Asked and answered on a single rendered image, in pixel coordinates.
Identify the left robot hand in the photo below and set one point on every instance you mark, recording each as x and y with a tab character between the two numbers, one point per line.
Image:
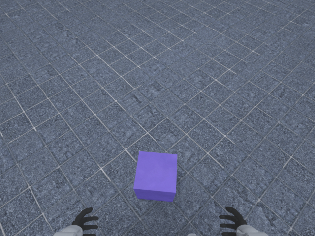
80	220

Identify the right robot forearm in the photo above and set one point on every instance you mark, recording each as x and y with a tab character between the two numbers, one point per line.
247	230

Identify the carton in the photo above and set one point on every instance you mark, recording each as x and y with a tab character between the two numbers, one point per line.
156	176

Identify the right robot hand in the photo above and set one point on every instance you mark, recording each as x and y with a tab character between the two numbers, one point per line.
237	219

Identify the left robot forearm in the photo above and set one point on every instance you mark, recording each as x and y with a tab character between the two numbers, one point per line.
72	230

